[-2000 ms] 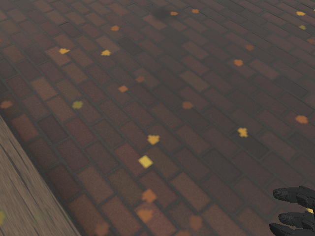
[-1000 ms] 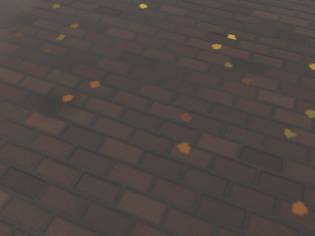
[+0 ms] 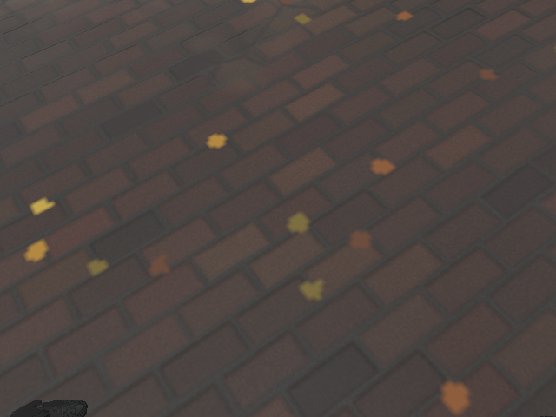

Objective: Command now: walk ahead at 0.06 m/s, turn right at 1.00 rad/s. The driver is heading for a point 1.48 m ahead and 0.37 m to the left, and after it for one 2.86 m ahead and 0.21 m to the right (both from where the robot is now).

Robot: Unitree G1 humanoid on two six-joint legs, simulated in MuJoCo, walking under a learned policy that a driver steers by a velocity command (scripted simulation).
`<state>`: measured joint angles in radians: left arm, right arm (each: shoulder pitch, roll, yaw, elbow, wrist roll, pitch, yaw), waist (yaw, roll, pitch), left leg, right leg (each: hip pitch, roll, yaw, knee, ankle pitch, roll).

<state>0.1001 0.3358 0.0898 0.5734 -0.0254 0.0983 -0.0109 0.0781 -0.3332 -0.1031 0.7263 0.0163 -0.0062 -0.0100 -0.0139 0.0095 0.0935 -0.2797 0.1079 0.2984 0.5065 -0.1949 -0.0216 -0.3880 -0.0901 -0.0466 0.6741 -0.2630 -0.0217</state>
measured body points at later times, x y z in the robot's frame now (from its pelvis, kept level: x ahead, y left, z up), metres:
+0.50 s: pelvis +0.04 +0.02 +0.00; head +0.06 +0.02 +0.45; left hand +0.28 +0.22 -0.08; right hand +0.13 -0.26 -0.10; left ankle +0.07 +0.14 -0.73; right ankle +0.04 -0.10 -0.73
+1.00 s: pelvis +0.04 +0.03 +0.00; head +0.09 +0.04 +0.45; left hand +0.17 +0.32 -0.10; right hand +0.24 -0.24 -0.08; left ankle +0.04 +0.15 -0.68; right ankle +0.04 -0.10 -0.73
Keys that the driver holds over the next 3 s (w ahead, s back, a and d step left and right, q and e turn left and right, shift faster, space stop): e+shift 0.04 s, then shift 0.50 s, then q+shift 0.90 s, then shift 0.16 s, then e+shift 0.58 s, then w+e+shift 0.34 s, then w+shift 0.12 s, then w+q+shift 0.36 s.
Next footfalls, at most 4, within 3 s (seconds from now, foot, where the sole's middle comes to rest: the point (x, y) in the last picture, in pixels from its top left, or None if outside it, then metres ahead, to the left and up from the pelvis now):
0.40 left None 0.11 0.13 -0.76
1.08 left None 0.08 0.17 -0.76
1.54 right None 0.21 0.01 -0.76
1.84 left None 0.03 0.18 -0.76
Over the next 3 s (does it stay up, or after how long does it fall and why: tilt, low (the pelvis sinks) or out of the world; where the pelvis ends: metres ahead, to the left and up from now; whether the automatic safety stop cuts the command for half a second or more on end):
stays up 0.56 0.05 0.01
